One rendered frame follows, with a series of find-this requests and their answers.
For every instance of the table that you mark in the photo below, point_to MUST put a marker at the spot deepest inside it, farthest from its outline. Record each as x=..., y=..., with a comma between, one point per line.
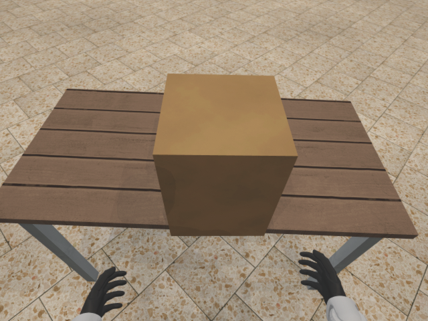
x=91, y=164

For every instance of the carton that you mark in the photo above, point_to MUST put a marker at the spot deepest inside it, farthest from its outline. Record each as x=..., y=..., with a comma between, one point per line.
x=223, y=153

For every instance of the right robot hand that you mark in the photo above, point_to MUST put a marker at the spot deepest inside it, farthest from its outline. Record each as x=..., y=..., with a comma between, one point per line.
x=329, y=283

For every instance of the right robot forearm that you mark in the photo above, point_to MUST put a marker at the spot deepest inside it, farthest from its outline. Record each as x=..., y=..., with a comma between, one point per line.
x=342, y=308

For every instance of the left robot hand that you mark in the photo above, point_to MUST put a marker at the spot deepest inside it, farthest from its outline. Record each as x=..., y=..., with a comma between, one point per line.
x=95, y=302

